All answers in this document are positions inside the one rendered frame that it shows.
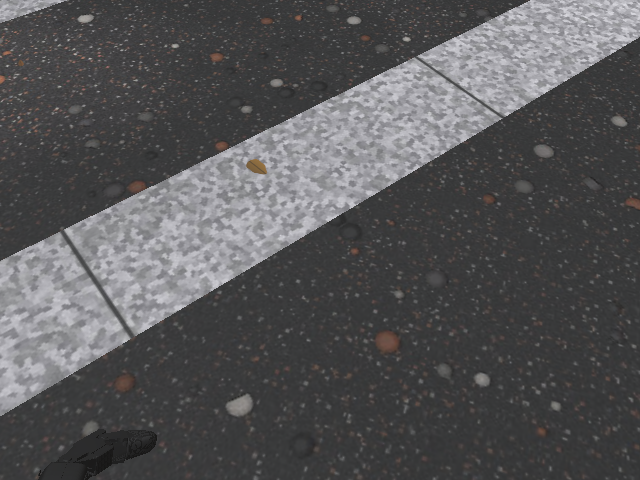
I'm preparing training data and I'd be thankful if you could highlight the robot left hand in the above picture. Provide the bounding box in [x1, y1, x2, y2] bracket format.
[38, 429, 157, 480]

